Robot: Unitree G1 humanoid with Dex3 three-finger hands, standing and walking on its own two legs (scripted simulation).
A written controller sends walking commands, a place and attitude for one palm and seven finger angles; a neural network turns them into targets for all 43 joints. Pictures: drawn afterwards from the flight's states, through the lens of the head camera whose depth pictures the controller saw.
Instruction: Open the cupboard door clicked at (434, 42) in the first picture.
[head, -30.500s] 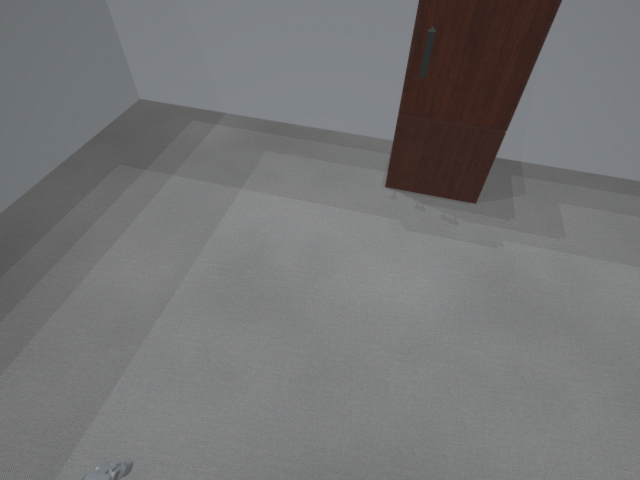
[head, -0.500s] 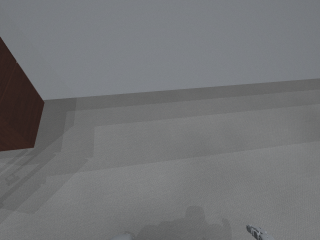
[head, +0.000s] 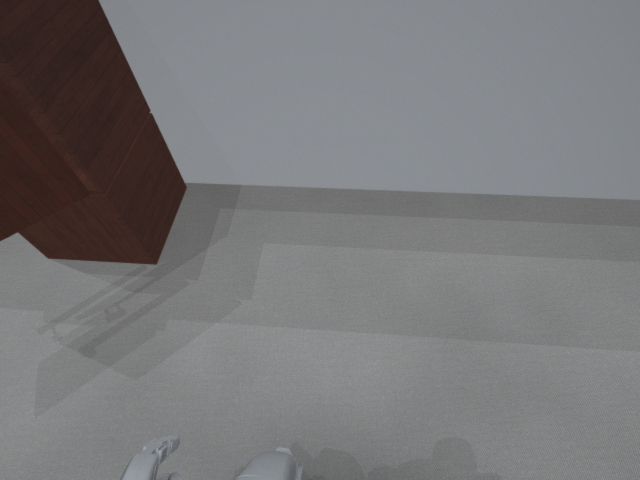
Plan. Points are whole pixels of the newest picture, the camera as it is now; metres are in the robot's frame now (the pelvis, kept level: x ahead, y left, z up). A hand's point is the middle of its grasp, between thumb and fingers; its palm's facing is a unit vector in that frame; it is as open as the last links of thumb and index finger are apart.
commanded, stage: turn to face it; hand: left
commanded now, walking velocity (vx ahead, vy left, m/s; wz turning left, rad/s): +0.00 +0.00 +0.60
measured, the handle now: out of the picture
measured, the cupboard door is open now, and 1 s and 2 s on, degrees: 45 45 45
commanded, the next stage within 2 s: take the last steps up to it in 1.04 s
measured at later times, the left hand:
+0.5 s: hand out of the picture +0.02 +0.26 -0.18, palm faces +0.34 -0.91 -0.24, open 7.4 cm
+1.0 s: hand out of the picture +0.03 +0.18 -0.14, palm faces +0.53 -0.80 -0.27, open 7.4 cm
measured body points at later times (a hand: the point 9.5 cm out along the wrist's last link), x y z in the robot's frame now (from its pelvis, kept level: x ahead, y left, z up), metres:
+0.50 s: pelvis +0.02 +0.03 +0.00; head +0.06 +0.08 +0.44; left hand +0.00 +0.31 -0.16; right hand +0.22 -0.18 -0.12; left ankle +0.01 +0.11 -0.73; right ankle +0.04 -0.14 -0.65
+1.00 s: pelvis +0.06 -0.02 +0.01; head +0.11 -0.02 +0.46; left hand +0.01 +0.23 -0.12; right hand +0.25 -0.22 -0.15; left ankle -0.04 +0.08 -0.64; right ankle +0.10 -0.12 -0.73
